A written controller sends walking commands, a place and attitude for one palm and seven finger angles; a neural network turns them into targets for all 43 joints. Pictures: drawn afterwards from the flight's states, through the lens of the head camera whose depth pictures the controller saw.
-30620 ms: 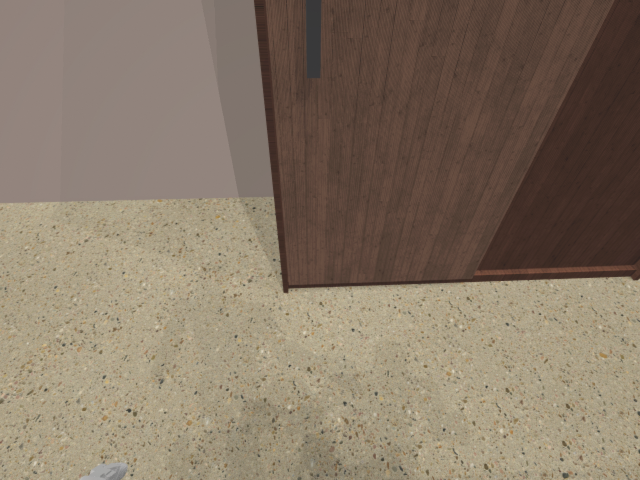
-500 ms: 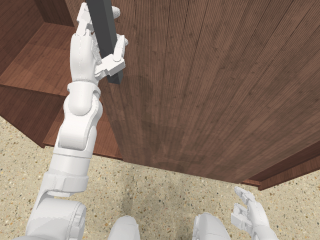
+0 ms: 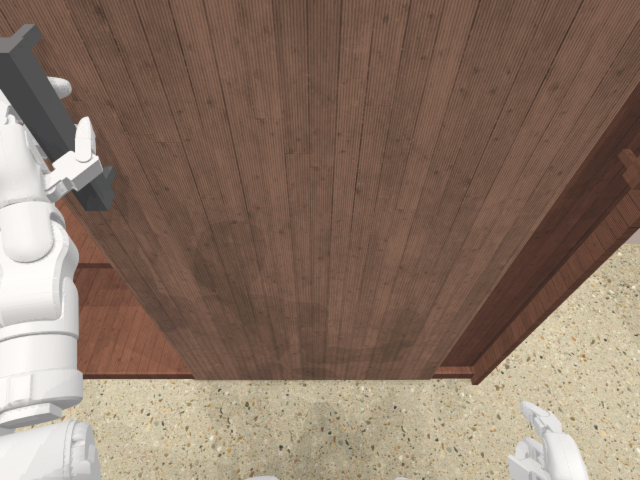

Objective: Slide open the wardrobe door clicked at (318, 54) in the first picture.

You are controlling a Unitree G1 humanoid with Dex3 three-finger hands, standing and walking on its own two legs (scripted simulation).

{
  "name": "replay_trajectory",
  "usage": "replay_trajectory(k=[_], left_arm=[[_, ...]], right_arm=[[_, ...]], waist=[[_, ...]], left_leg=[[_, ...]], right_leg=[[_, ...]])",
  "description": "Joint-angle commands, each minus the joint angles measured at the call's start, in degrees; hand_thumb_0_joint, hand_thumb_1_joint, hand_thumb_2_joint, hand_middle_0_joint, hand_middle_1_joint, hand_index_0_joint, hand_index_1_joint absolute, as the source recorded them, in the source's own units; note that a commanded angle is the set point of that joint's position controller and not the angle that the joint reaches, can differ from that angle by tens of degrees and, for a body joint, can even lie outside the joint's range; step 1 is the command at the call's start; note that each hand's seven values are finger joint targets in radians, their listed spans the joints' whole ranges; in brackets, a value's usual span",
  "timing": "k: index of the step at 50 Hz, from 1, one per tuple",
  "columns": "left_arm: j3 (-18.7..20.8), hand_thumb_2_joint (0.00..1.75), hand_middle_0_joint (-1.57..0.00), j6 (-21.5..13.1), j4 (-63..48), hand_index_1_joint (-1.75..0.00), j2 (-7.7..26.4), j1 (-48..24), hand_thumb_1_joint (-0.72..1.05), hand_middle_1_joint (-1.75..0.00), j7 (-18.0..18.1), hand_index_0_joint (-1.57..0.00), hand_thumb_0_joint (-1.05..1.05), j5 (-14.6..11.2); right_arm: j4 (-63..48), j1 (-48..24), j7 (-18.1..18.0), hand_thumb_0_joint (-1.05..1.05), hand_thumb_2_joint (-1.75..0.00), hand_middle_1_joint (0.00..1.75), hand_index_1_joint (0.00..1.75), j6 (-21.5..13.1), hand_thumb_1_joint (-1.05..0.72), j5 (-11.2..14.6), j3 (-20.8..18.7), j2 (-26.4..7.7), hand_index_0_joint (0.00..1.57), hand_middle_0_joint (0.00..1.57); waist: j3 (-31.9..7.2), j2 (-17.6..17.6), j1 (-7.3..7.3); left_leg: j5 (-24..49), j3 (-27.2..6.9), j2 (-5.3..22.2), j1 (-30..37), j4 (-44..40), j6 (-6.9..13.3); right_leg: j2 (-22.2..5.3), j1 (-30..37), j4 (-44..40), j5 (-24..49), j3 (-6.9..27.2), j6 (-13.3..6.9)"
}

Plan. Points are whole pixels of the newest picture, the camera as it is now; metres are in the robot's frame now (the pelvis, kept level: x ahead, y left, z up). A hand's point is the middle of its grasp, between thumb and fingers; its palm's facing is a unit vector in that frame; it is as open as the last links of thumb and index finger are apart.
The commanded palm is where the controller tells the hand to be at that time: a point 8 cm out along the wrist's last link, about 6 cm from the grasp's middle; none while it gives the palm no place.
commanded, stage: stop walking and hold the door there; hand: left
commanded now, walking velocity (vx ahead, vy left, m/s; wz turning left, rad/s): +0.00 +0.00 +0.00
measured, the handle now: (68, 126) +0.42 +0.31 +0.21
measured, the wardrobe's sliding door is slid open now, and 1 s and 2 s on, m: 0.54 0.54 0.54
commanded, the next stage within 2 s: none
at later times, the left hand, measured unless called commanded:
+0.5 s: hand (82, 155) +0.38 +0.28 +0.21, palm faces +0.51 -0.83 -0.20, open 6.5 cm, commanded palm +0.34 +0.32 +0.18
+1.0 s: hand (81, 157) +0.38 +0.28 +0.20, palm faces +0.48 -0.85 -0.23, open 6.4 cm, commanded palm +0.34 +0.32 +0.18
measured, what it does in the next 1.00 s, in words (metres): steps on the spot: right foot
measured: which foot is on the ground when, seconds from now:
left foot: down 0.00-1.00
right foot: up 0.00-0.24, down 0.26-1.00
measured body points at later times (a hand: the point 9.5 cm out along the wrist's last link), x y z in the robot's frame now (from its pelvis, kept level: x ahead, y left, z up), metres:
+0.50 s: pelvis -0.05 -0.02 +0.01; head -0.04 -0.03 +0.46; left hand +0.35 +0.32 +0.22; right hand +0.02 -0.32 -0.10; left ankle +0.02 +0.07 -0.72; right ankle -0.06 -0.15 -0.72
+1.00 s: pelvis -0.05 -0.02 +0.01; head -0.05 -0.03 +0.46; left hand +0.35 +0.33 +0.22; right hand +0.00 -0.30 -0.11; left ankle +0.02 +0.07 -0.72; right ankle -0.06 -0.15 -0.72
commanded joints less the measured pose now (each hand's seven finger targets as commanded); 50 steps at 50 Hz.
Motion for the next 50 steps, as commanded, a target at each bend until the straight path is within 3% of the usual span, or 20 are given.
replay_trajectory(k=[1,4,7,10,13,14,15,16,18,21,24,26,28,29,37,43,44,46,48,50], left_arm=[[-3.18,0.90,-0.45,-6.63,-13.52,-1.40,10.67,-16.55,0.90,-1.40,-0.74,-0.45,0.00,2.47],[-1.33,0.90,-0.45,-5.00,-10.55,-1.40,13.40,-16.32,0.90,-1.40,-0.93,-0.45,0.00,1.93],[-0.69,0.90,-0.45,-4.17,-6.59,-1.40,14.93,-16.23,0.90,-1.40,-0.80,-0.45,0.00,1.61],[3.35,0.90,-0.45,-4.50,-1.88,-1.40,20.17,-16.47,0.90,-1.40,-0.48,-0.45,0.00,1.87],[6.06,0.90,-0.45,-5.29,2.49,-1.40,24.33,-17.80,0.90,-1.40,-0.65,-0.45,0.00,2.55],[7.21,0.90,-0.45,-5.30,4.55,-1.40,26.23,-17.12,0.90,-1.40,-0.63,-0.45,0.00,2.70],[11.54,0.90,-0.45,-5.08,6.77,-1.40,29.99,-16.38,0.90,-1.40,-0.10,-0.45,0.00,2.43],[10.88,0.90,-0.45,-4.85,8.36,-1.40,29.25,-17.30,0.90,-1.40,-0.24,-0.45,0.00,2.36],[9.98,0.90,-0.45,-4.81,11.90,-1.40,28.53,-19.23,0.90,-1.40,-0.54,-0.45,0.00,2.60],[7.78,0.90,-0.45,-5.22,16.26,-1.40,27.16,-20.50,0.90,-1.40,-0.92,-0.45,0.00,2.67],[5.81,0.90,-0.45,-5.82,20.20,-1.40,26.21,-22.33,0.90,-1.40,-1.01,-0.45,0.00,2.44],[7.25,0.90,-0.45,-6.27,22.03,-1.40,27.86,-23.17,0.90,-1.40,-0.78,-0.45,0.00,2.75],[5.35,0.90,-0.45,-6.63,22.67,-1.40,26.16,-24.86,0.90,-1.40,-1.09,-0.45,0.00,2.86],[4.11,0.90,-0.45,-6.68,23.30,-1.40,25.29,-25.12,0.90,-1.40,-1.26,-0.45,0.00,2.53],[4.85,0.90,-0.45,-7.33,26.91,-1.40,26.90,-27.07,0.90,-1.40,-1.78,-0.45,0.00,3.02],[5.25,0.90,-0.45,-7.86,28.95,-1.40,27.06,-25.90,0.90,-1.40,-2.23,-0.45,0.00,3.10],[4.66,0.90,-0.45,-7.90,29.48,-1.40,26.74,-25.44,0.90,-1.40,-2.28,-0.45,0.00,2.83],[5.09,0.90,-0.45,-8.04,29.36,-1.40,27.08,-25.51,0.90,-1.40,-2.32,-0.45,0.00,3.26],[4.75,0.90,-0.45,-8.19,29.59,-1.40,27.01,-25.72,0.90,-1.40,-2.34,-0.45,0.00,3.39],[6.15,0.90,-0.45,-8.22,29.99,-1.40,28.46,-24.74,0.90,-1.40,-2.14,-0.45,0.00,3.27]], right_arm=[[-8.50,-0.53,0.87,0.00,-0.90,0.30,0.30,-4.31,-0.90,-0.66,-0.68,-5.59,0.20,0.20],[-8.22,0.69,0.37,0.00,-0.90,0.30,0.30,-4.44,-0.90,-0.38,-0.55,-5.77,0.20,0.20],[-7.90,1.08,-0.17,0.00,-0.90,0.30,0.30,-4.41,-0.90,-0.66,0.47,-5.90,0.20,0.20],[-7.36,2.14,-0.68,0.00,-0.90,0.30,0.30,-4.19,-0.90,-0.89,0.84,-6.92,0.20,0.20],[-7.27,2.70,-1.14,0.00,-0.90,0.30,0.30,-3.78,-0.90,-1.12,0.71,-6.16,0.20,0.20],[-6.76,2.87,-1.35,0.00,-0.90,0.30,0.30,-3.43,-0.90,-1.08,0.72,-6.42,0.20,0.20],[-6.11,4.27,-1.64,0.00,-0.90,0.30,0.30,-3.04,-0.90,-0.16,0.19,-6.48,0.20,0.20],[-6.40,3.57,-1.81,0.00,-0.90,0.30,0.30,-2.82,-0.90,0.07,0.15,-6.31,0.20,0.20],[-5.72,3.86,-2.05,0.00,-0.90,0.30,0.30,-2.64,-0.90,0.11,0.05,-6.45,0.20,0.20],[-4.92,3.98,-2.28,0.00,-0.90,0.30,0.30,-2.26,-0.90,0.01,-0.01,-7.49,0.20,0.20],[-4.11,4.53,-2.42,0.00,-0.90,0.30,0.30,-2.06,-0.90,0.04,-0.28,-8.31,0.20,0.20],[-4.12,5.16,-2.36,0.00,-0.90,0.30,0.30,-2.22,-0.90,-0.04,-0.35,-8.69,0.20,0.20],[-4.16,5.46,-2.33,0.00,-0.90,0.30,0.30,-2.59,-0.90,0.02,-0.39,-8.53,0.20,0.20],[-3.81,5.91,-2.44,0.00,-0.90,0.30,0.30,-2.42,-0.90,0.17,-0.32,-8.61,0.20,0.20],[-2.90,7.31,-2.27,0.00,-0.90,0.30,0.30,-2.88,-0.90,0.06,-0.53,-8.60,0.20,0.20],[-2.23,7.38,-2.19,0.00,-0.90,0.30,0.30,-2.80,-0.90,0.12,-0.58,-8.59,0.20,0.20],[-1.85,7.57,-2.33,0.00,-0.90,0.30,0.30,-2.57,-0.90,0.31,-0.59,-8.64,0.20,0.20],[-2.40,7.18,-2.01,0.00,-0.90,0.30,0.30,-2.22,-0.90,0.07,-0.83,-8.44,0.20,0.20],[-2.62,7.14,-1.55,0.00,-0.90,0.30,0.30,-1.64,-0.90,0.05,-1.39,-8.05,0.20,0.20],[-2.47,6.95,-1.16,0.00,-0.90,0.30,0.30,-0.80,-0.90,-0.01,-1.67,-8.04,0.20,0.20]], waist=[[-21.18,14.26,-1.51],[-18.67,10.01,-1.29],[-17.96,13.73,-1.45],[-18.62,11.86,-1.00],[-20.54,2.23,-2.47],[-20.81,3.17,-2.59],[-23.87,-2.91,-1.73],[-24.23,-5.88,-1.43],[-23.14,-4.11,-1.66],[-19.59,2.71,-1.75],[-16.18,4.99,-1.83],[-15.76,4.14,-1.50],[-15.40,5.22,-1.72],[-15.36,6.07,-1.94],[-16.20,0.49,-2.22],[-14.97,-0.04,-2.20],[-14.77,1.44,-2.30],[-14.32,-0.41,-1.98],[-12.79,-4.59,-2.16],[-11.87,-8.72,-1.44]], left_leg=[[46.05,-15.29,19.08,17.12,-12.67,1.80],[39.10,-10.60,16.38,16.50,-13.48,2.44],[28.33,-9.25,16.60,13.39,-15.87,2.15],[22.09,-8.37,15.05,10.44,-13.44,0.06],[12.47,-3.35,8.82,5.73,-6.84,-4.46],[13.79,-3.10,8.12,6.04,-6.78,-4.87],[16.49,-3.02,7.78,6.03,-4.70,-4.52],[15.65,-3.17,7.39,6.02,-3.60,-4.28],[13.22,-3.62,7.25,6.24,-5.12,-4.03],[14.56,-6.02,10.42,9.25,-9.41,-2.86],[4.88,-8.11,12.12,7.31,-13.77,-1.70],[1.62,-8.73,12.36,5.49,-15.04,-1.55],[-1.18,-8.00,12.04,5.78,-15.41,-1.78],[-1.10,-8.29,12.09,5.90,-15.97,-1.67],[3.53,-6.06,10.14,7.77,-11.03,-2.50],[3.86,-6.59,10.49,7.97,-11.11,-2.24],[4.58,-6.65,10.63,8.34,-11.71,-2.01],[2.18,-5.10,8.63,6.20,-9.26,-2.15],[-1.47,-3.54,5.61,4.22,-4.25,-2.99],[-1.94,-4.07,3.18,-0.67,0.20,-3.49]], right_leg=[[1.65,-3.91,15.31,-6.05,0.64,-1.92],[1.96,-2.13,9.41,-2.40,-2.01,-1.05],[2.38,2.39,1.11,-1.08,-3.46,-1.07],[1.86,9.23,-12.30,6.25,-3.92,-1.60],[-7.09,12.88,-14.66,33.33,5.02,-4.79],[-8.40,13.28,-13.71,39.32,5.54,-5.20],[-7.46,15.45,-12.61,43.14,5.12,-4.72],[-7.54,15.64,-12.55,45.99,5.48,-4.49],[-7.45,13.96,-12.90,42.08,5.21,-4.18],[-3.48,6.67,-13.80,22.02,2.48,-2.54],[-1.37,4.09,-14.57,8.43,1.01,-2.34],[-0.91,4.53,-14.14,6.35,0.91,-2.49],[-0.84,3.59,-14.23,5.33,1.12,-2.71],[-0.74,3.93,-14.12,5.30,0.72,-2.68],[-2.89,2.43,-16.79,9.41,4.38,-3.17],[-2.28,1.09,-16.20,9.13,3.95,-2.84],[-2.03,1.24,-15.97,9.83,3.34,-2.74],[-4.40,2.24,-17.26,8.01,5.18,-3.18],[-10.13,1.66,-21.17,4.17,10.47,-5.27],[-15.05,6.14,-22.78,9.21,14.17,-7.19]])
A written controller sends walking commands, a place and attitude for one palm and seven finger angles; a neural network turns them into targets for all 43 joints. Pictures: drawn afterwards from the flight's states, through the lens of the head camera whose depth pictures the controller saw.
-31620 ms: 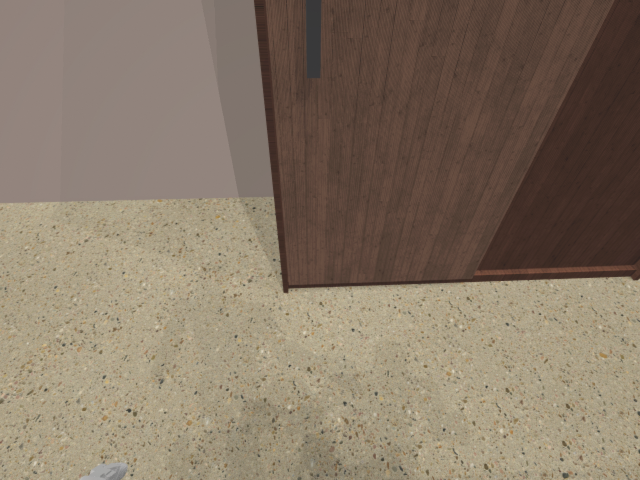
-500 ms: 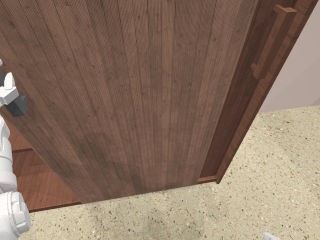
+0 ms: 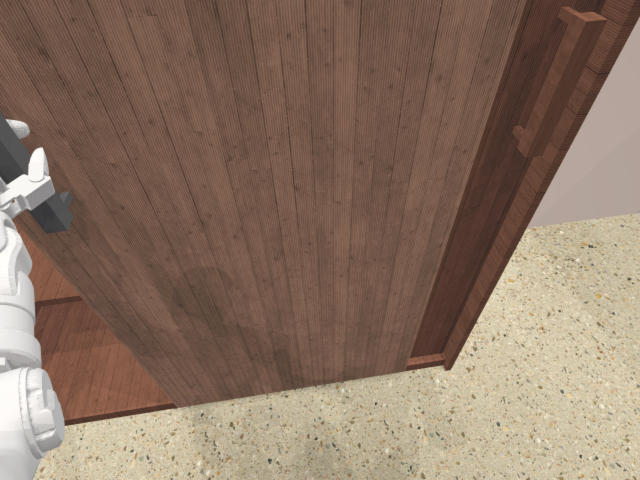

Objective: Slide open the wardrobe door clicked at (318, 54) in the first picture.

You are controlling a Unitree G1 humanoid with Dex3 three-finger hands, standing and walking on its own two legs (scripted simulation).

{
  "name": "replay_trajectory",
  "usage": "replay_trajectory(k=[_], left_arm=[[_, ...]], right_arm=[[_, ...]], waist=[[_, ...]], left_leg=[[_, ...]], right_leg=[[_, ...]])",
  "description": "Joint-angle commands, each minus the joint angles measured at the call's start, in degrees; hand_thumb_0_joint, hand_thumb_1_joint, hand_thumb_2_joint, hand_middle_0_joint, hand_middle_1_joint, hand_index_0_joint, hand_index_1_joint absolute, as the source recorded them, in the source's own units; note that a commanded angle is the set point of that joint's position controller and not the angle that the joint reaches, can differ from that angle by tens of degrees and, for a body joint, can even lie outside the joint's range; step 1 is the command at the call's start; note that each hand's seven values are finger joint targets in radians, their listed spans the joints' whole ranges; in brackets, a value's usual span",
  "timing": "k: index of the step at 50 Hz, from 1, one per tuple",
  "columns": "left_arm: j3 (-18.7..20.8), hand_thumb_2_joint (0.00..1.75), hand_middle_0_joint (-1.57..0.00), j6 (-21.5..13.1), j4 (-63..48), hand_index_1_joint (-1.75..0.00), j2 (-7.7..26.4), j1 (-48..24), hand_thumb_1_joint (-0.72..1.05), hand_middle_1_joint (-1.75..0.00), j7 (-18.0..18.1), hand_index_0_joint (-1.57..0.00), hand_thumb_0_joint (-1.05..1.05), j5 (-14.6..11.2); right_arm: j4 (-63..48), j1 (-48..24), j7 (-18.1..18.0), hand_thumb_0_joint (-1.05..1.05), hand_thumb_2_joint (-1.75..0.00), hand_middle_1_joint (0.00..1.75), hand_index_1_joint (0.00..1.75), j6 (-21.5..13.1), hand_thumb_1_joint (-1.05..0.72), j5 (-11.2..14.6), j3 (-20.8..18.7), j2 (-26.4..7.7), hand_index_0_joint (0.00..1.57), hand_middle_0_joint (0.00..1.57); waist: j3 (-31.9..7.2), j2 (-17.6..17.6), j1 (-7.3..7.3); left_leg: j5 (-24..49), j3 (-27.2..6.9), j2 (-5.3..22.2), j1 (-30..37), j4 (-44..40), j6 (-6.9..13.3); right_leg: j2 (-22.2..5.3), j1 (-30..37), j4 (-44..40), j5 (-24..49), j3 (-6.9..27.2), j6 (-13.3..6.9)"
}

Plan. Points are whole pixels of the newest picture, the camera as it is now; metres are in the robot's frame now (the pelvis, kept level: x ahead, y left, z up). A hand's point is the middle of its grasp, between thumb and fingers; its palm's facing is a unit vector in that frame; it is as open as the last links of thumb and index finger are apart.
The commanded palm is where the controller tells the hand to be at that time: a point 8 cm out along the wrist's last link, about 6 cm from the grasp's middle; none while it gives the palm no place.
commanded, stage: stop walking and hold the door there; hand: left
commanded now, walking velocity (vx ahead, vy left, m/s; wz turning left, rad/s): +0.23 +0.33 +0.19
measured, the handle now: (23, 156) +0.43 +0.37 +0.21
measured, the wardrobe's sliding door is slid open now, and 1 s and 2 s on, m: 0.54 0.54 0.54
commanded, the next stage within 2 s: loosen the grip on the handle in 1.20 s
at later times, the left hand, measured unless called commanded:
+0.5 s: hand (39, 184) +0.40 +0.34 +0.19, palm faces +0.40 -0.90 -0.17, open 6.1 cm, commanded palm +0.36 +0.37 +0.17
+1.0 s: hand (41, 183) +0.40 +0.34 +0.19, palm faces +0.47 -0.86 -0.19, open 6.0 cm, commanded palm +0.36 +0.37 +0.17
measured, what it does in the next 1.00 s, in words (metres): steps on the spot: right foot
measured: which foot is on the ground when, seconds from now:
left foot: down 0.00-1.00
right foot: down 0.00-0.20, up 0.22-0.62, down 0.64-1.00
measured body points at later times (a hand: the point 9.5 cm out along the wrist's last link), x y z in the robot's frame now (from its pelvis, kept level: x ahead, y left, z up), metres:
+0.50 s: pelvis -0.03 +0.07 +0.00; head +0.03 +0.08 +0.45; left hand +0.37 +0.39 +0.20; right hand +0.13 -0.13 -0.11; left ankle +0.04 +0.13 -0.73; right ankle -0.06 -0.05 -0.70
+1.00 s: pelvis -0.04 +0.03 +0.00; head -0.01 +0.03 +0.45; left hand +0.37 +0.38 +0.20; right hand +0.04 -0.26 -0.11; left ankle +0.04 +0.13 -0.73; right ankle -0.09 -0.07 -0.73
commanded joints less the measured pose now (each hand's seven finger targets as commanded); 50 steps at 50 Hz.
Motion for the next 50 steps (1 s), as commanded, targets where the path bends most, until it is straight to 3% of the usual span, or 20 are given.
replay_trajectory(k=[1,3,6,8,9,10,11,13,14,17,19,23,28,30,33,36,40,43,48,50], left_arm=[[3.14,0.90,-0.45,-1.11,-7.08,-1.40,18.34,-15.26,0.90,-1.40,0.79,-0.45,0.00,1.60],[1.13,0.90,-0.45,-0.89,-8.95,-1.40,14.74,-14.89,0.90,-1.40,0.14,-0.45,0.00,1.37],[-0.08,0.90,-0.45,-1.11,-12.54,-1.40,12.72,-15.13,0.90,-1.40,-0.22,-0.45,0.00,1.07],[-2.92,0.90,-0.45,-2.31,-16.08,-1.40,8.79,-14.71,0.90,-1.40,-0.70,-0.45,0.00,0.87],[-5.12,0.90,-0.45,-3.00,-18.00,-1.40,6.81,-15.40,0.90,-1.40,-1.09,-0.45,0.00,0.64],[-6.44,0.90,-0.45,-4.05,-21.78,-1.40,4.16,-16.80,0.90,-1.40,-1.13,-0.45,0.00,0.32],[-7.92,0.90,-0.45,-5.14,-26.41,-1.40,2.51,-18.23,0.90,-1.40,-1.16,-0.45,0.00,0.50],[-5.06,0.90,-0.45,-4.44,-27.16,-1.40,5.34,-17.34,0.90,-1.40,-0.37,-0.45,0.00,0.35],[-6.79,0.90,-0.45,-3.73,-28.96,-1.40,3.87,-17.25,0.90,-1.40,-0.43,-0.45,0.00,-0.23],[-8.92,0.90,-0.45,-1.55,-32.02,-1.40,1.93,-18.87,0.90,-1.40,-0.65,-0.45,0.00,0.31],[-9.28,0.90,-0.45,-0.61,-33.13,-1.40,2.24,-20.52,0.90,-1.40,-0.74,-0.45,0.00,0.30],[-9.58,0.90,-0.45,0.79,-33.03,-1.40,2.04,-22.88,0.90,-1.40,-0.53,-0.45,0.00,-0.29],[-7.68,0.90,-0.45,1.24,-30.54,-1.40,4.20,-24.27,0.90,-1.40,-0.39,-0.45,0.00,-0.46],[-6.72,0.90,-0.45,1.18,-27.87,-1.40,5.48,-23.48,0.90,-1.40,-0.70,-0.45,0.00,-0.41],[-6.07,0.90,-0.45,1.22,-26.19,-1.40,7.06,-24.10,0.90,-1.40,-1.02,-0.45,0.00,-0.21],[-5.10,0.90,-0.45,1.77,-23.15,-1.40,7.99,-24.16,0.90,-1.40,-0.79,-0.45,0.00,-0.63],[-5.10,0.90,-0.45,2.11,-19.51,-1.40,9.34,-24.92,0.90,-1.40,-0.62,-0.45,0.00,-0.58],[-5.19,0.90,-0.45,2.21,-16.11,-1.40,9.90,-24.68,0.90,-1.40,-0.56,-0.45,0.00,-0.41],[-4.07,0.90,-0.45,2.16,-13.26,-1.40,12.05,-23.95,0.90,-1.40,-0.56,-0.45,0.00,-0.31],[-2.15,0.90,-0.45,2.23,-11.35,-1.40,14.65,-22.80,0.90,-1.40,-0.45,-0.45,0.00,-0.15]], right_arm=[[-6.67,-2.63,0.17,0.00,-0.90,0.30,0.30,-1.44,-0.90,-0.23,-3.57,-8.76,0.20,0.20],[-7.16,-3.53,0.61,0.00,-0.90,0.30,0.30,-1.75,-0.90,-0.32,-3.50,-8.15,0.20,0.20],[-6.45,-3.74,0.85,0.00,-0.90,0.30,0.30,-1.12,-0.90,-0.71,-3.47,-7.76,0.20,0.20],[-7.21,-5.45,0.76,0.00,-0.90,0.30,0.30,-0.86,-0.90,-0.60,-3.87,-7.54,0.20,0.20],[-7.76,-5.82,0.86,0.00,-0.90,0.30,0.30,-0.35,-0.90,-0.20,-3.93,-7.80,0.20,0.20],[-8.88,-6.02,1.22,0.00,-0.90,0.30,0.30,-0.29,-0.90,-0.43,-3.21,-7.59,0.20,0.20],[-10.17,-6.30,1.59,0.00,-0.90,0.30,0.30,-1.10,-0.90,-0.51,-2.81,-6.43,0.20,0.20],[-8.61,-4.97,0.93,0.00,-0.90,0.30,0.30,-2.17,-0.90,-0.12,-3.43,-7.26,0.20,0.20],[-8.94,-4.67,0.63,0.00,-0.90,0.30,0.30,-2.50,-0.90,0.02,-3.08,-6.65,0.20,0.20],[-9.07,-5.63,0.47,0.00,-0.90,0.30,0.30,-3.42,-0.90,-0.38,-1.76,-5.52,0.20,0.20],[-9.61,-5.82,0.11,0.00,-0.90,0.30,0.30,-3.83,-0.90,-1.00,-0.63,-4.91,0.20,0.20],[-9.93,-5.92,-0.11,0.00,-0.90,0.30,0.30,-4.51,-0.90,-1.34,0.50,-4.30,0.20,0.20],[-9.95,-5.51,0.21,0.00,-0.90,0.30,0.30,-4.67,-0.90,-1.64,0.30,-5.32,0.20,0.20],[-9.74,-5.21,0.34,0.00,-0.90,0.30,0.30,-4.35,-0.90,-1.77,0.27,-5.88,0.20,0.20],[-9.84,-5.49,0.36,0.00,-0.90,0.30,0.30,-4.33,-0.90,-1.96,-0.22,-6.27,0.20,0.20],[-9.65,-5.16,-0.05,0.00,-0.90,0.30,0.30,-3.99,-0.90,-0.58,-0.62,-7.03,0.20,0.20],[-9.07,-4.00,-0.61,0.00,-0.90,0.30,0.30,-3.25,-0.90,-0.39,-0.81,-7.85,0.20,0.20],[-8.70,-3.15,-0.94,0.00,-0.90,0.30,0.30,-2.62,-0.90,-0.24,-0.96,-8.12,0.20,0.20],[-8.26,-2.11,-1.27,0.00,-0.90,0.30,0.30,-2.09,-0.90,0.12,-1.03,-8.57,0.20,0.20],[-7.90,-1.95,-1.54,0.00,-0.90,0.30,0.30,-1.62,-0.90,0.29,-0.97,-8.75,0.20,0.20]], waist=[[-7.67,-14.11,2.00],[-7.36,-16.90,2.52],[-7.17,-15.51,1.17],[-7.16,-7.26,1.34],[-6.93,1.20,1.12],[-9.73,10.09,0.78],[-12.07,12.36,0.84],[-14.31,0.44,1.16],[-15.71,-3.88,0.98],[-15.50,2.80,0.96],[-15.07,5.11,1.09],[-16.85,6.01,0.97],[-19.22,6.99,1.46],[-18.91,4.68,1.44],[-19.28,2.90,0.73],[-19.25,-0.90,1.18],[-17.30,1.83,0.93],[-15.32,0.09,0.69],[-14.77,-1.32,0.63],[-14.41,-2.09,0.82]], left_leg=[[-7.63,-7.98,-1.61,-1.09,6.36,-1.62],[-10.60,-9.96,-1.89,-3.97,7.32,-1.68],[-2.34,-8.54,-1.89,4.44,-1.33,-1.89],[9.05,-7.61,0.75,10.35,-5.30,-0.88],[12.36,-10.98,5.25,11.09,-6.40,1.41],[22.26,-21.13,10.89,12.79,-9.65,5.05],[27.00,-25.97,13.95,14.66,-12.18,8.32],[28.00,-26.14,14.58,18.87,-9.98,8.90],[31.74,-26.31,14.72,21.52,-8.31,9.18],[22.29,-21.66,13.36,19.48,-10.72,6.89],[17.78,-21.12,12.19,18.30,-12.32,5.20],[10.21,-21.53,13.38,19.29,-15.75,4.25],[9.50,-17.88,11.11,19.15,-14.18,1.64],[11.80,-16.73,9.20,16.32,-10.57,0.07],[12.26,-14.02,6.56,17.36,-6.89,-2.56],[12.30,-15.75,8.08,15.69,-6.48,0.35],[9.26,-15.36,7.88,12.92,-6.98,0.49],[6.83,-14.03,6.99,10.67,-5.52,0.10],[11.99,-12.77,6.38,9.77,-2.58,0.07],[15.36,-11.88,5.99,8.68,-1.03,-0.02]], right_leg=[[-18.81,3.91,-12.88,8.06,16.45,-6.58],[-20.79,7.79,-10.47,17.52,15.34,-7.39],[-19.42,3.38,-4.58,22.31,8.51,-4.39],[-13.52,-2.39,2.25,16.94,3.11,-1.25],[-9.50,-4.65,7.59,10.48,-0.37,0.44],[-4.56,-9.00,20.18,-7.99,-3.13,1.81],[-2.43,-12.02,30.15,-20.90,-2.26,1.82],[-2.41,-15.75,35.58,-16.89,0.57,1.39],[-2.18,-16.23,33.86,-15.75,1.19,1.69],[-1.83,-14.13,30.29,-9.83,2.30,1.34],[-1.09,-11.48,24.37,-8.35,2.16,0.92],[0.71,-6.49,14.67,-9.39,1.18,0.27],[2.13,2.10,-0.22,-6.95,-1.03,-0.96],[0.61,6.16,-7.77,-2.48,0.26,-2.00],[-3.95,2.62,-7.50,3.13,3.17,-3.62],[-2.53,2.54,-5.38,3.58,2.79,-1.92],[-3.42,2.42,-5.95,1.50,3.71,-2.42],[-5.22,1.72,-7.31,1.92,5.58,-2.90],[-7.04,2.84,-6.71,10.78,7.12,-2.49],[-7.71,4.55,-6.07,19.04,7.28,-2.09]])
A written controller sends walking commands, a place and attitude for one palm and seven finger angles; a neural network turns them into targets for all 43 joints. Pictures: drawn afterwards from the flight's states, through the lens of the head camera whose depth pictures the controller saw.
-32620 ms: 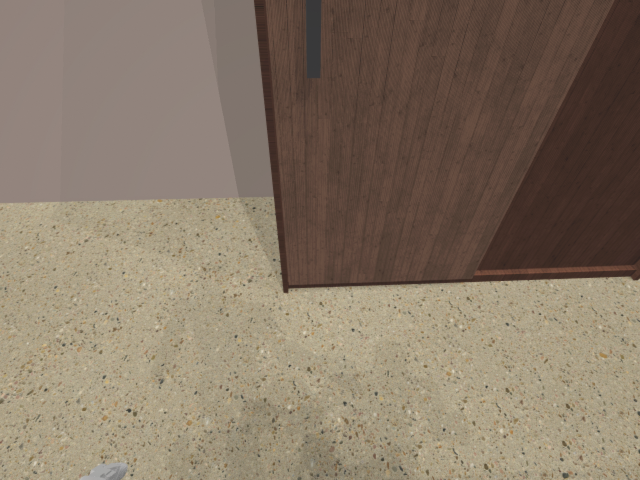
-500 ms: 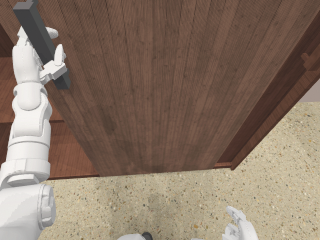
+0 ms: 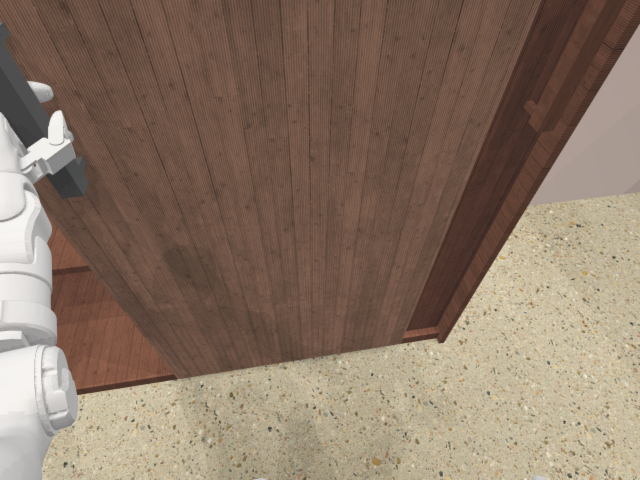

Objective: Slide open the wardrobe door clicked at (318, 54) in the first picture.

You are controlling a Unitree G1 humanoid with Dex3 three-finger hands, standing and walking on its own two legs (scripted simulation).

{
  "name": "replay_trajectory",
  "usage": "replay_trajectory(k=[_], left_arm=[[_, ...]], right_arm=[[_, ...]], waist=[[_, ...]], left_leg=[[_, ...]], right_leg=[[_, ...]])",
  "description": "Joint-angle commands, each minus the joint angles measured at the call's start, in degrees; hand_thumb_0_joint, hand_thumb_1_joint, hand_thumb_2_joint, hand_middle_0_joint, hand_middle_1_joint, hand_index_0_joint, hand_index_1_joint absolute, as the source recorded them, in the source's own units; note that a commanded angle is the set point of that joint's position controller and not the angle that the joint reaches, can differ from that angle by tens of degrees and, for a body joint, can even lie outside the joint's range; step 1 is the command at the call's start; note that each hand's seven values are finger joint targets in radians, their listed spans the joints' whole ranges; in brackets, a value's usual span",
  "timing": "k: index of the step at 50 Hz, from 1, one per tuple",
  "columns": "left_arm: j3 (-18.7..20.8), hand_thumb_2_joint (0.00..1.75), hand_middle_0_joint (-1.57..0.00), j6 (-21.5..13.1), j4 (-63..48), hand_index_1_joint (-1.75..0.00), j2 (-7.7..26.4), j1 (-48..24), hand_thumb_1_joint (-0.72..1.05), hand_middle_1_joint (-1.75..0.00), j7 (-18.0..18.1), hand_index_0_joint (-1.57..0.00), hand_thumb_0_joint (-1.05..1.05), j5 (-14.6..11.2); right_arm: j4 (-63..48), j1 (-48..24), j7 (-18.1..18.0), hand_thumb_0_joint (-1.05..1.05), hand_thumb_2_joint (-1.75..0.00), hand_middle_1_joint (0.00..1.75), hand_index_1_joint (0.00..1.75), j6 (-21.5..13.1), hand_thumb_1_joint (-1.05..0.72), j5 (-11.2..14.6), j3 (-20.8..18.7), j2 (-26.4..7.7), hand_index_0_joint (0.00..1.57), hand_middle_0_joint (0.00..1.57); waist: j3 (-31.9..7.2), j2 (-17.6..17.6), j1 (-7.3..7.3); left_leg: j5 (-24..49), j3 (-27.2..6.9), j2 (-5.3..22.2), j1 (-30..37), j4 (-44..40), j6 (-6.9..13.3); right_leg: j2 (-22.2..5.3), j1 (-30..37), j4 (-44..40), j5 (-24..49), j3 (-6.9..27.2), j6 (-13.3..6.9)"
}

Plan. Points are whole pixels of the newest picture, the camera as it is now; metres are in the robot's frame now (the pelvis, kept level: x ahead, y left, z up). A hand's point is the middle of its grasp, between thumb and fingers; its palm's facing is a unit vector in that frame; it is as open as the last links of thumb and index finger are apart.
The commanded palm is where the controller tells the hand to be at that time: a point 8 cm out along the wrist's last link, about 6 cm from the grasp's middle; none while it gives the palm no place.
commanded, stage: stop walking and hold the door there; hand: left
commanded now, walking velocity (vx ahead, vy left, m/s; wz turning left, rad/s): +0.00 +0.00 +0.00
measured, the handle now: (39, 117) +0.47 +0.35 +0.21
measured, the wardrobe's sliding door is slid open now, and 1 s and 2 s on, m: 0.54 0.54 0.54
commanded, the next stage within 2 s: loosen the grip on the handle in 0.20 s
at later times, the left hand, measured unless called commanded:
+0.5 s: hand (50, 144) +0.43 +0.32 +0.20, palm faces +0.45 -0.87 -0.22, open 7.6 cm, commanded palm +0.39 +0.35 +0.19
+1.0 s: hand (54, 149) +0.44 +0.32 +0.19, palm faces +0.44 -0.88 -0.20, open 13.8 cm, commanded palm +0.39 +0.36 +0.19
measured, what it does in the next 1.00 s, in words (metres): stands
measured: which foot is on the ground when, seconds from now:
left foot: down 0.00-1.00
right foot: down 0.00-1.00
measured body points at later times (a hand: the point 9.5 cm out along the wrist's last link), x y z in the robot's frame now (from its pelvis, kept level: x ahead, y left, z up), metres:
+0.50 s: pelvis -0.02 +0.00 +0.00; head +0.01 +0.01 +0.45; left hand +0.40 +0.36 +0.21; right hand +0.10 -0.27 -0.10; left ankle +0.08 +0.10 -0.73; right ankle -0.05 -0.10 -0.73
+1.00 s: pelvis -0.02 +0.01 -0.01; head +0.01 +0.03 +0.44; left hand +0.41 +0.37 +0.20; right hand +0.02 -0.26 -0.12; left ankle +0.08 +0.10 -0.73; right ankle -0.05 -0.10 -0.73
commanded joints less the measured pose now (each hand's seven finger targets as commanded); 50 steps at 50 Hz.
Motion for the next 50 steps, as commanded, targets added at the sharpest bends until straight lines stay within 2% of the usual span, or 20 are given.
replay_trajectory(k=[1,5,14,15,16,17,18,19,22,24,27,29,34,35,37,42,47,48,49,50], left_arm=[[2.58,0.90,-0.45,-3.05,-7.33,-1.40,16.93,-17.02,0.90,-1.40,-0.39,-0.45,0.00,1.99],[2.40,0.90,-0.45,-3.11,-5.78,-1.40,16.64,-15.72,0.90,-1.40,-0.76,-0.45,0.00,2.03],[1.03,0.90,-0.45,-4.03,-7.18,-1.40,14.86,-15.95,0.90,-1.40,-1.19,-0.45,0.00,1.77],[25.30,0.90,-0.45,-6.70,-9.82,-1.40,46.25,-53.68,0.90,-1.40,-1.88,-0.45,0.00,7.89],[9.24,0.84,-0.45,-0.68,2.24,-1.40,23.20,-48.10,0.78,-1.40,-5.73,-0.45,0.00,9.91],[12.50,0.78,-0.45,1.34,5.73,-1.40,19.81,-34.87,0.66,-1.40,-7.60,-0.45,0.00,10.99],[12.36,0.73,-0.45,0.03,-3.42,-1.40,22.01,-35.52,0.54,-1.40,-7.87,-0.45,0.00,9.68],[9.38,0.67,-0.45,-0.99,-4.41,-1.40,18.80,-33.07,0.42,-1.40,-7.23,-0.45,0.00,10.43],[1.26,0.49,-0.45,-2.11,-2.40,-1.40,11.58,-34.38,0.05,-1.40,-3.61,-0.45,0.00,10.82],[4.94,0.37,-0.45,-4.04,-0.78,-1.40,15.21,-34.55,-0.19,-1.40,-2.88,-0.45,0.00,7.99],[2.97,0.20,-0.42,-4.33,0.11,-1.37,17.84,-39.58,-0.55,-1.37,-2.83,-0.42,0.00,8.33],[3.54,0.20,-0.40,-4.31,0.96,-1.33,19.47,-38.75,-0.55,-1.33,-2.43,-0.40,0.00,8.74],[1.31,0.20,-0.33,-6.38,-5.13,-1.25,15.98,-41.03,-0.55,-1.25,-1.34,-0.33,0.00,7.37],[9.68,0.20,-0.32,-6.26,-3.10,-1.23,26.22,-35.68,-0.55,-1.23,-1.09,-0.32,0.00,8.02],[1.76,0.20,-0.29,-5.67,-5.10,-1.20,17.79,-38.48,-0.55,-1.20,-1.82,-0.29,0.00,7.92],[4.44,0.20,-0.25,-3.00,-4.29,-1.15,19.80,-35.95,-0.55,-1.15,-1.91,-0.25,0.00,6.28],[1.62,0.20,-0.25,-1.99,-5.61,-1.15,15.93,-37.65,-0.55,-1.15,-1.03,-0.25,0.00,6.67],[2.48,0.20,-0.25,-1.83,-5.68,-1.15,16.90,-36.42,-0.55,-1.15,-0.78,-0.25,0.00,6.99],[7.19,0.20,-0.25,-1.95,-5.83,-1.15,22.12,-32.13,-0.55,-1.15,-0.58,-0.25,0.00,7.02],[6.15,0.20,-0.25,-1.92,-6.48,-1.15,22.35,-33.31,-0.55,-1.15,-0.80,-0.25,0.00,7.43]], right_arm=[[-6.64,-1.63,-0.72,0.00,-0.90,0.30,0.30,-1.93,-0.90,0.33,-1.87,-7.22,0.20,0.20],[-6.41,-1.41,-0.89,0.00,-0.90,0.30,0.30,-1.48,-0.90,0.38,-1.78,-7.39,0.20,0.20],[-6.23,-1.02,-0.89,0.00,-0.90,0.30,0.30,-1.82,-0.90,0.00,-1.66,-7.46,0.20,0.20],[-8.16,2.21,2.08,0.00,-0.90,0.30,0.30,-4.79,-0.90,-1.41,-6.47,-8.44,0.20,0.20],[-6.24,-0.18,2.39,0.00,-0.90,0.30,0.30,-7.39,-0.90,-4.91,-4.35,-7.87,0.20,0.20],[-5.45,4.80,2.58,0.00,-0.90,0.30,0.30,-7.74,-0.90,-2.38,-5.81,-7.63,0.20,0.20],[-5.91,3.12,2.79,0.00,-0.90,0.30,0.30,-7.10,-0.90,-2.96,-5.29,-8.13,0.20,0.20],[-5.66,2.56,2.62,0.00,-0.90,0.30,0.30,-7.10,-0.90,-3.21,-4.87,-6.03,0.20,0.20],[-5.84,2.44,2.64,0.00,-0.90,0.30,0.30,-6.24,-0.90,-3.23,-4.06,-6.02,0.20,0.20],[-5.57,1.54,1.74,0.00,-0.90,0.30,0.30,-5.92,-0.90,-2.73,-3.81,-7.14,0.20,0.20],[-5.37,1.16,1.29,0.00,-0.90,0.30,0.30,-6.07,-0.90,-2.10,-2.98,-7.07,0.20,0.20],[-5.45,1.69,0.99,0.00,-0.90,0.30,0.30,-5.95,-0.90,-2.11,-2.90,-7.30,0.20,0.20],[-4.88,3.09,0.81,0.00,-0.90,0.30,0.30,-6.76,-0.90,-2.49,-3.35,-6.95,0.20,0.20],[-4.21,4.03,0.59,0.00,-0.90,0.30,0.30,-6.39,-0.90,-2.48,-3.56,-7.87,0.20,0.20],[-4.97,3.14,0.60,0.00,-0.90,0.30,0.30,-6.48,-0.90,-2.22,-2.81,-6.54,0.20,0.20],[-3.84,4.71,-0.17,0.00,-0.90,0.30,0.30,-6.60,-0.90,-1.98,-2.81,-7.00,0.20,0.20],[-3.77,5.58,-0.06,0.00,-0.90,0.30,0.30,-7.33,-0.90,-2.15,-2.60,-6.51,0.20,0.20],[-3.86,5.59,-0.01,0.00,-0.90,0.30,0.30,-7.36,-0.90,-2.16,-2.61,-6.55,0.20,0.20],[-4.42,5.68,-0.30,0.00,-0.90,0.30,0.30,-7.17,-0.90,-2.30,-2.56,-7.03,0.20,0.20],[-4.81,5.43,-0.33,0.00,-0.90,0.30,0.30,-6.84,-0.90,-2.18,-2.06,-6.77,0.20,0.20]], waist=[[-16.26,-1.50,1.08],[-15.10,-0.65,1.16],[-15.98,1.76,1.33],[-11.56,-4.05,3.13],[-26.82,-8.79,-3.20],[-30.03,-8.28,-1.86],[-32.24,2.30,0.83],[-31.05,14.35,2.21],[-17.63,0.28,-2.36],[-18.37,-2.78,-1.86],[-18.42,1.64,-2.53],[-19.20,2.96,-2.02],[-23.73,4.97,-2.79],[-24.88,5.48,-0.28],[-21.12,5.67,-2.57],[-19.06,4.20,-2.25],[-19.18,4.38,-3.02],[-19.55,4.79,-2.55],[-20.71,3.34,-0.51],[-20.63,3.87,-1.64]], left_leg=[[11.21,-7.53,6.27,10.78,1.33,-0.92],[12.50,-7.67,5.87,10.20,1.52,-0.79],[13.79,-10.81,8.55,13.90,-1.56,1.38],[13.26,-5.48,3.66,12.55,1.81,1.76],[23.89,-4.98,-2.98,12.92,-1.56,1.75],[32.16,-5.61,-2.88,19.10,1.59,2.32],[33.46,-6.88,-2.13,25.50,1.38,1.31],[32.84,-6.43,-1.88,27.96,1.82,0.59],[6.56,-8.45,-1.02,18.53,-1.25,1.05],[-1.06,-8.94,-1.41,15.96,-2.23,1.27],[-8.48,-8.84,-2.07,13.32,-2.79,1.02],[-10.08,-9.10,-2.23,12.02,-2.33,1.09],[-11.12,-11.57,-1.70,16.00,-1.85,0.72],[-9.88,-11.54,-1.45,15.28,-1.81,0.62],[-10.14,-11.06,-1.63,14.75,-1.83,0.97],[-10.21,-11.80,-1.25,13.81,-2.17,0.96],[-11.44,-13.47,-1.19,15.77,-2.58,0.67],[-11.46,-13.62,-1.08,15.80,-2.60,0.54],[-9.53,-13.39,-1.20,14.73,-2.19,0.83],[-9.00,-13.00,-1.22,14.74,-2.23,0.89]], right_leg=[[-11.96,0.92,-4.72,25.62,8.16,0.71],[-11.88,1.48,-3.68,29.60,7.81,1.06],[-7.78,-2.00,-3.16,15.86,5.80,2.11],[-7.16,-7.91,-6.46,21.58,9.48,2.14],[-0.69,-6.14,1.08,39.43,1.81,-1.29],[-0.66,-10.19,2.67,38.06,0.88,-0.02],[-1.17,-10.69,0.59,32.40,2.00,0.45],[-1.83,-11.53,-1.20,27.17,2.87,-0.07],[-0.61,-19.58,-3.86,10.04,1.36,-0.15],[-1.28,-17.78,-4.87,6.22,2.19,0.00],[-1.30,-19.62,-4.39,0.16,3.46,0.25],[-1.72,-19.04,-4.45,-0.66,3.80,0.08],[-0.81,-20.88,-2.73,-0.72,2.98,-0.25],[-0.54,-19.12,-2.62,-0.76,3.32,-0.53],[-0.51,-20.90,-2.65,-0.24,2.85,-0.08],[-0.40,-20.74,-3.00,0.92,2.72,0.11],[-0.32,-22.49,-2.22,1.12,2.10,0.12],[-0.35,-22.41,-1.93,0.95,2.07,0.00],[-0.60,-19.63,-2.23,1.84,2.36,-0.26],[-0.48,-19.75,-2.09,1.70,2.49,0.01]])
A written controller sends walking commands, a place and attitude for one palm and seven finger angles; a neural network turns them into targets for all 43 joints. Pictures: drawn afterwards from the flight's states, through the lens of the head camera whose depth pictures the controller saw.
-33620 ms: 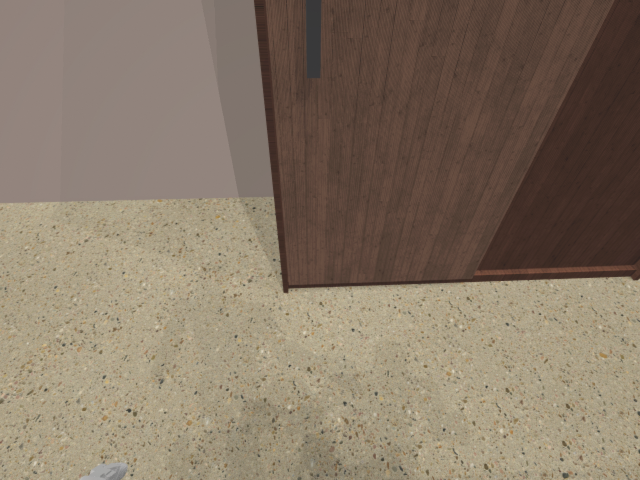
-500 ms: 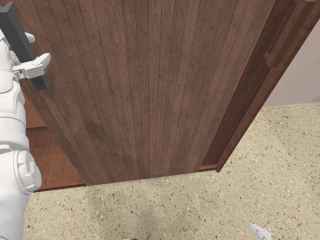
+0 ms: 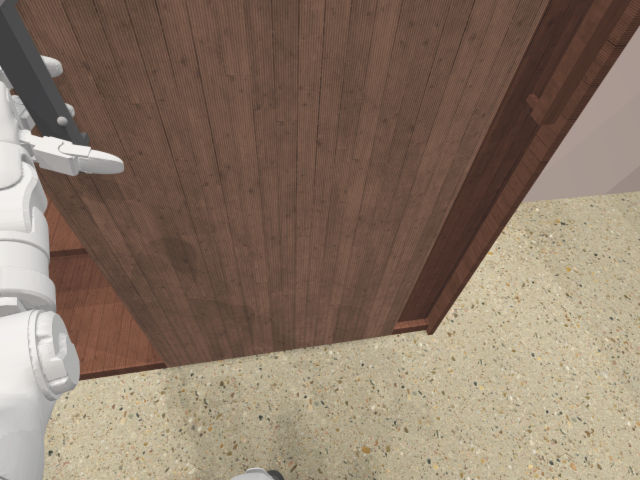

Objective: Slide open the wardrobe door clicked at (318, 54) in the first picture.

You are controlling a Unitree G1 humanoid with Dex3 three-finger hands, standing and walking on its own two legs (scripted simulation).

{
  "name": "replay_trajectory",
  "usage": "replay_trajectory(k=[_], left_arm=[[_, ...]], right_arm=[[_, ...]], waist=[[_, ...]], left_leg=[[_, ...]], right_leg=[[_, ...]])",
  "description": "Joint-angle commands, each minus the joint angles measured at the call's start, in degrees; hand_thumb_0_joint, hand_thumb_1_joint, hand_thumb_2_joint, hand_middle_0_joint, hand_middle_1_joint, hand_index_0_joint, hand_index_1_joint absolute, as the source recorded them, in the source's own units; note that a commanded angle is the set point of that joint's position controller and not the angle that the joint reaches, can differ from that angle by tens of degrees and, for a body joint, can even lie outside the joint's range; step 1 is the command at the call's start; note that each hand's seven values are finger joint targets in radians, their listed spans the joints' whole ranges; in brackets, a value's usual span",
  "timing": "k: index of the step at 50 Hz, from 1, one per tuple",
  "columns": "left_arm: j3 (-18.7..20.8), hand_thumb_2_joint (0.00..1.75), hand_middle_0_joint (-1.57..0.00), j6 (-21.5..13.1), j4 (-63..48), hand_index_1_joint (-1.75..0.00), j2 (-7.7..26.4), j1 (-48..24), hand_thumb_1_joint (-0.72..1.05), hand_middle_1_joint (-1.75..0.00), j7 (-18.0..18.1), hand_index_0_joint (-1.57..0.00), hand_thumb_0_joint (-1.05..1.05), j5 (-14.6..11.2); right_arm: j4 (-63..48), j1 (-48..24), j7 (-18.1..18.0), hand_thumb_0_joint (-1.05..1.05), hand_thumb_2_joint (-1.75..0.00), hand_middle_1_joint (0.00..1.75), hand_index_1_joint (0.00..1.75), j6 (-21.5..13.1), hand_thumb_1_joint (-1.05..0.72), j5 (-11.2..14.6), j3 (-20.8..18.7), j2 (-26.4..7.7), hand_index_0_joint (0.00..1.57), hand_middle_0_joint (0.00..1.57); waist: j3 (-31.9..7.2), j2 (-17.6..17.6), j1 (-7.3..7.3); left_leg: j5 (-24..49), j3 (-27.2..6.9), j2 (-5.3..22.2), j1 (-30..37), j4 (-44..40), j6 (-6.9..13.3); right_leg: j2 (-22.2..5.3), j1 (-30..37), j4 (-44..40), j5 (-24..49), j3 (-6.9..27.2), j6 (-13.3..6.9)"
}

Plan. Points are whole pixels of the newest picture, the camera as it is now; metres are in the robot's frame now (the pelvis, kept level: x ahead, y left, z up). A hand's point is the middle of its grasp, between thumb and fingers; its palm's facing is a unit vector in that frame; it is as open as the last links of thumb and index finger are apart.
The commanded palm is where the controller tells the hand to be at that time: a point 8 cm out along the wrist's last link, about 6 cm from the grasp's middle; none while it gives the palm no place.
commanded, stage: slip the hand off the handle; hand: left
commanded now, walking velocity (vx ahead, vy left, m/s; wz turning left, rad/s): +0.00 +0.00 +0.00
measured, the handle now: (46, 87) +0.50 +0.33 +0.22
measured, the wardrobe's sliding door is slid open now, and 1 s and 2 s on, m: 0.54 0.54 0.54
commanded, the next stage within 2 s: draw the hand back to the body in 1.26 s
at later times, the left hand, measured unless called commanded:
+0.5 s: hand (51, 115) +0.47 +0.32 +0.20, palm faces +0.39 -0.90 -0.19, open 13.1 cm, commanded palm +0.42 +0.40 +0.20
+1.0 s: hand out of the picture +0.40 +0.37 +0.19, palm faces +0.45 -0.87 -0.19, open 14.6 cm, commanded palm +0.34 +0.40 +0.20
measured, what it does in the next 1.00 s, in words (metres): stands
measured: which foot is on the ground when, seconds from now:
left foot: down 0.00-1.00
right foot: down 0.00-1.00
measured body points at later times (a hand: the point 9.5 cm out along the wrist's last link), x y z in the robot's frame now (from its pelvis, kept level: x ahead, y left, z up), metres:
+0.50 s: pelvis +0.01 -0.02 +0.00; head +0.05 +0.00 +0.45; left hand +0.44 +0.36 +0.21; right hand +0.06 -0.30 -0.11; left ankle +0.10 +0.08 -0.72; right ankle -0.03 -0.11 -0.72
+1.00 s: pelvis +0.03 -0.01 +0.00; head +0.06 +0.00 +0.45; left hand +0.37 +0.42 +0.20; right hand +0.12 -0.29 -0.10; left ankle +0.10 +0.08 -0.72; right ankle -0.03 -0.11 -0.72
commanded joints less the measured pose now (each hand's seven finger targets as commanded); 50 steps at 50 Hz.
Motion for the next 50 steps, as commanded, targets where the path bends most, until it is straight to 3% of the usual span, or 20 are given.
replay_trajectory(k=[1,4,9,10,13,14,19,20,23,24,25,28,30,34,35,39,40,42,46,50], left_arm=[[3.20,0.20,-0.25,-2.51,-12.96,-1.15,19.42,-27.07,-0.55,-1.15,1.94,-0.25,0.00,1.01],[6.97,0.20,-0.25,-2.88,-12.22,-1.15,23.12,-24.27,-0.55,-1.15,1.46,-0.25,0.00,0.33],[8.20,0.20,-0.25,-2.68,-8.48,-1.15,26.05,-24.68,-0.55,-1.15,0.10,-0.25,0.00,0.65],[9.09,0.20,-0.25,-2.56,-8.27,-1.15,28.03,-25.44,-0.55,-1.15,-0.11,-0.25,0.00,0.97],[9.40,0.20,-0.25,-2.26,-7.13,-1.15,28.99,-24.73,-0.55,-1.15,-0.86,-0.25,0.00,1.31],[10.25,0.20,-0.25,-2.43,-6.97,-1.15,30.01,-23.12,-0.55,-1.15,-1.11,-0.25,0.00,0.94],[11.68,0.20,-0.25,-2.14,-5.66,-1.15,32.62,-21.41,-0.55,-1.15,-2.77,-0.25,0.00,0.52],[12.85,0.20,-0.25,-2.19,-5.88,-1.15,34.86,-21.89,-0.55,-1.15,-3.08,-0.25,0.00,0.65],[14.19,0.20,-0.25,-2.14,-5.81,-1.15,36.13,-19.49,-0.55,-1.15,-4.09,-0.25,0.00,0.74],[15.19,0.20,-0.25,-2.51,-6.46,-1.15,36.89,-17.92,-0.55,-1.15,-4.32,-0.25,0.00,0.12],[16.51,0.20,-0.25,-2.61,-6.56,-1.15,38.95,-17.96,-0.55,-1.15,-4.64,-0.25,0.00,0.28],[16.74,0.20,-0.25,-2.60,-5.37,-1.15,39.48,-16.56,-0.55,-1.15,-5.67,-0.25,0.00,0.29],[19.78,0.20,-0.25,-3.49,-7.54,-1.15,41.80,-12.78,-0.55,-1.15,-6.65,-0.25,0.00,-0.17],[20.02,0.20,-0.25,-4.53,-9.61,-1.15,39.89,-8.24,-0.55,-1.15,-9.52,-0.25,0.00,-1.40],[20.89,0.20,-0.25,-5.15,-11.96,-1.15,40.72,-7.71,-0.55,-1.15,-10.55,-0.25,0.00,-1.78],[14.35,0.20,-0.25,-6.15,-20.85,-1.15,30.97,-5.59,-0.55,-1.15,-14.42,-0.25,0.00,-5.30],[15.48,0.20,-0.25,-5.92,-21.61,-1.15,31.51,-4.68,-0.55,-1.15,-14.89,-0.25,0.00,-6.50],[13.35,0.20,-0.25,-4.61,-21.81,-1.15,27.68,-3.24,-0.55,-1.15,-15.90,-0.25,0.00,-8.56],[13.92,0.20,-0.25,-1.81,-27.53,-1.15,26.75,-1.34,-0.55,-1.15,-14.76,-0.25,0.00,-9.93],[17.00,0.20,-0.25,-0.21,-33.83,-1.15,27.63,3.53,-0.55,-1.15,-12.06,-0.25,0.00,-10.01]], right_arm=[[-6.99,0.56,-1.09,0.00,-0.90,0.30,0.30,-2.38,-0.90,0.10,-3.04,-10.90,0.20,0.20],[-7.56,0.53,-1.47,0.00,-0.90,0.30,0.30,-2.21,-0.90,0.15,-3.04,-11.11,0.20,0.20],[-8.73,0.15,-2.08,0.00,-0.90,0.30,0.30,-1.28,-0.90,0.33,-2.46,-10.95,0.20,0.20],[-8.63,0.34,-2.03,0.00,-0.90,0.30,0.30,-1.11,-0.90,0.23,-2.40,-11.25,0.20,0.20],[-9.17,0.62,-2.07,0.00,-0.90,0.30,0.30,-0.47,-0.90,0.25,-2.61,-11.27,0.20,0.20],[-9.64,0.85,-2.30,0.00,-0.90,0.30,0.30,-0.16,-0.90,0.33,-2.62,-11.19,0.20,0.20],[-10.37,1.65,-2.47,0.00,-0.90,0.30,0.30,1.46,-0.90,0.53,-2.84,-11.37,0.20,0.20],[-10.05,1.83,-2.31,0.00,-0.90,0.30,0.30,1.79,-0.90,0.56,-2.77,-11.73,0.20,0.20],[-10.63,2.30,-2.31,0.00,-0.90,0.30,0.30,2.75,-0.90,0.71,-3.06,-11.69,0.20,0.20],[-11.16,2.43,-2.57,0.00,-0.90,0.30,0.30,3.01,-0.90,0.77,-3.25,-11.61,0.20,0.20],[-10.80,2.69,-2.53,0.00,-0.90,0.30,0.30,3.30,-0.90,0.76,-3.21,-11.86,0.20,0.20],[-10.94,2.97,-2.46,0.00,-0.90,0.30,0.30,3.98,-0.90,0.95,-3.26,-12.01,0.20,0.20],[-11.54,3.35,-2.61,0.00,-0.90,0.30,0.30,4.26,-0.90,1.07,-3.63,-11.88,0.20,0.20],[-11.66,3.63,-2.62,0.00,-0.90,0.30,0.30,4.42,-0.90,1.28,-3.94,-11.80,0.20,0.20],[-11.42,3.42,-2.58,0.00,-0.90,0.30,0.30,4.30,-0.90,1.43,-4.02,-11.88,0.20,0.20],[-11.48,2.50,-3.10,0.00,-0.90,0.30,0.30,3.24,-0.90,2.19,-4.20,-11.10,0.20,0.20],[-10.68,2.46,-3.18,0.00,-0.90,0.30,0.30,2.88,-0.90,2.29,-4.24,-11.28,0.20,0.20],[-10.19,1.54,-3.46,0.00,-0.90,0.30,0.30,2.10,-0.90,2.69,-4.00,-11.18,0.20,0.20],[-10.87,-0.72,-3.58,0.00,-0.90,0.30,0.30,-0.01,-0.90,2.78,-3.54,-10.99,0.20,0.20],[-12.36,-3.01,-2.96,0.00,-0.90,0.30,0.30,-1.42,-0.90,2.40,-3.05,-10.60,0.20,0.20]], waist=[[-15.59,4.16,-0.69],[-16.07,3.86,0.65],[-13.02,2.55,0.35],[-14.13,3.45,0.28],[-14.80,3.26,0.07],[-14.82,3.41,0.94],[-15.01,2.30,0.73],[-15.82,3.48,1.08],[-16.55,3.18,1.29],[-17.26,2.60,1.99],[-17.69,3.19,1.95],[-16.01,2.86,1.55],[-18.93,3.34,3.01],[-18.74,2.89,2.31],[-19.90,5.00,2.64],[-20.02,9.41,1.10],[-19.76,10.14,1.48],[-16.95,9.15,1.16],[-17.41,10.49,2.74],[-18.60,8.70,4.30]], left_leg=[[-10.73,-8.75,1.50,23.10,-5.43,-0.60],[-9.19,-8.23,1.49,22.35,-4.54,-0.41],[-10.33,-7.22,1.18,18.38,-3.91,-0.07],[-9.87,-7.03,1.05,18.28,-3.72,-0.12],[-8.19,-6.48,1.00,18.04,-2.83,-0.02],[-6.78,-6.07,0.89,17.08,-2.17,0.10],[-2.88,-4.54,0.78,14.80,-0.20,0.42],[-2.37,-4.32,0.68,14.27,-0.05,0.33],[-0.35,-3.76,0.62,13.97,0.61,0.37],[0.53,-3.40,0.45,13.42,1.23,0.53],[1.22,-3.23,0.52,13.03,1.42,0.49],[0.33,-2.82,0.40,11.43,1.70,0.41],[1.87,-2.59,0.21,11.58,2.21,0.52],[3.17,-2.24,0.12,11.96,3.18,0.59],[3.74,-2.34,0.00,12.88,3.21,0.62],[6.57,-2.96,0.19,21.17,2.72,1.02],[6.37,-3.80,0.36,22.71,2.17,0.92],[4.25,-4.88,0.51,23.54,0.80,0.76],[3.32,-6.42,0.42,26.03,-0.82,0.51],[5.39,-6.59,0.37,25.81,-1.15,0.23]], right_leg=[[0.11,-10.94,-7.38,1.90,3.18,-0.42],[-0.12,-9.36,-7.56,2.78,3.55,-0.50],[-0.31,-9.27,-7.94,1.73,4.02,-0.09],[-0.13,-9.31,-7.77,1.60,4.28,0.02],[-0.10,-9.44,-7.54,2.24,4.36,0.10],[-0.37,-8.10,-7.72,3.12,4.54,-0.01],[-0.46,-6.97,-7.34,6.18,5.24,0.57],[-0.40,-6.53,-7.09,6.71,5.62,0.61],[-0.31,-6.07,-6.31,9.04,5.56,0.81],[-0.65,-4.56,-6.22,10.53,5.79,0.92],[-0.63,-4.28,-5.76,12.06,6.15,1.11],[-0.55,-5.11,-5.72,11.82,6.31,1.46],[-0.88,-2.57,-4.66,15.32,6.91,1.71],[-1.09,-2.14,-4.31,20.06,7.46,2.52],[-0.74,-2.42,-4.09,20.91,7.70,2.59],[0.90,-6.94,-6.00,16.80,6.09,1.32],[1.36,-8.18,-6.52,15.11,5.71,1.11],[1.62,-10.05,-7.46,11.43,4.70,0.71],[1.47,-10.04,-7.75,9.11,3.78,-0.08],[1.40,-7.09,-7.04,11.04,3.36,-0.26]])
